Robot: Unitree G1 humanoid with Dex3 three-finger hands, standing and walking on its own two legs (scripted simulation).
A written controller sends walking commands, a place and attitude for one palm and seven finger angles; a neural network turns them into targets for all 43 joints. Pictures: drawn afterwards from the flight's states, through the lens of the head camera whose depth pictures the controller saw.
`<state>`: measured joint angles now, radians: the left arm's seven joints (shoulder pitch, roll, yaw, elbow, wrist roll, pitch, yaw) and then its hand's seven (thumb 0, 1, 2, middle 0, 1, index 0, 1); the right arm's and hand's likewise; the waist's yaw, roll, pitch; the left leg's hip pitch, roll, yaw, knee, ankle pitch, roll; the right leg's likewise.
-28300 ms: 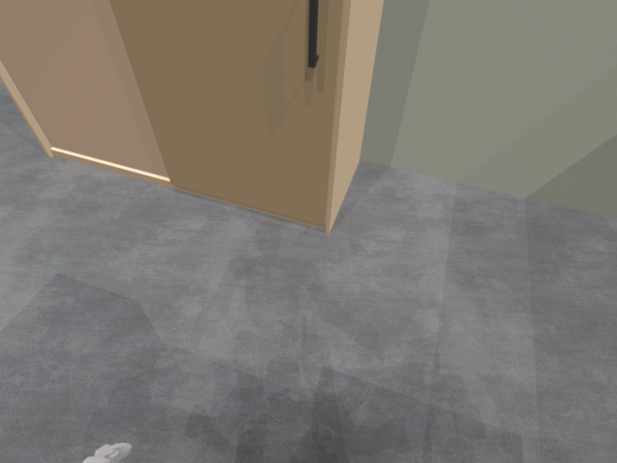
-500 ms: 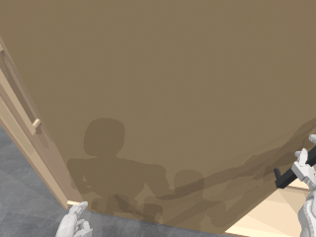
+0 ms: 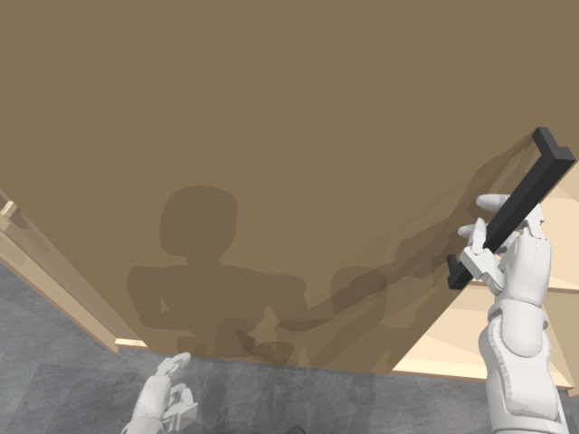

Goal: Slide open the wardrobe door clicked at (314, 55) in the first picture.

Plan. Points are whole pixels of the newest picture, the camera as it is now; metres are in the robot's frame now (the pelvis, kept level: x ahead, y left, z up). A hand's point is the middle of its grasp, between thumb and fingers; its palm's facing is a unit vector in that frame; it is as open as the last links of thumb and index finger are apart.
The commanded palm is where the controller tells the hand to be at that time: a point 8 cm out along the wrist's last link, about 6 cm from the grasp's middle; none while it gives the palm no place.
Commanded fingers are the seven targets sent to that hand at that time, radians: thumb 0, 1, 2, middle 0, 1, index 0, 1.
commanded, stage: stop walking and hold the door there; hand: right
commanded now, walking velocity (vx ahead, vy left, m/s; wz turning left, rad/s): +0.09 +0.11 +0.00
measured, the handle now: (491, 222) +0.35 -0.26 +0.11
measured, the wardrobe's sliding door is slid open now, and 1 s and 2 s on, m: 0.60 0.60 0.60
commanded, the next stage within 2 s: loosen the grip on the handle in 0.94 s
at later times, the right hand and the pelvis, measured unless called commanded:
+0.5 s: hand (476, 258) +0.31 -0.23 +0.10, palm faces +0.16 +0.98 -0.10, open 5.5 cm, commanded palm +0.28 -0.26 +0.06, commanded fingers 0.00 -0.90 -0.90 0.45 1.40 0.45 1.40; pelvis -0.04 -0.08 -0.02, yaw +1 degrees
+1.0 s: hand (471, 258) +0.31 -0.23 +0.09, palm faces +0.15 +0.98 -0.16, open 5.3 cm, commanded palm +0.29 -0.26 +0.06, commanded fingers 0.00 -0.90 -0.90 0.45 1.40 0.45 1.40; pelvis -0.05 -0.09 -0.01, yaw +1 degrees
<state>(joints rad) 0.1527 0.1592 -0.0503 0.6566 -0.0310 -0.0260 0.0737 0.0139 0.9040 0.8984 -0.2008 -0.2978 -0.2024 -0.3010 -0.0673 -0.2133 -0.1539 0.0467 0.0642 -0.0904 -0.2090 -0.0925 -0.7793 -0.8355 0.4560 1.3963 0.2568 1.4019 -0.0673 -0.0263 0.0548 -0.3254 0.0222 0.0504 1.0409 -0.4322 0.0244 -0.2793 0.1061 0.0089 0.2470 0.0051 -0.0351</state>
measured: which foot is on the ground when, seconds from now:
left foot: up 0.00-0.08, down 0.10-1.00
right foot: down 0.00-0.32, up 0.34-0.44, down 0.46-1.00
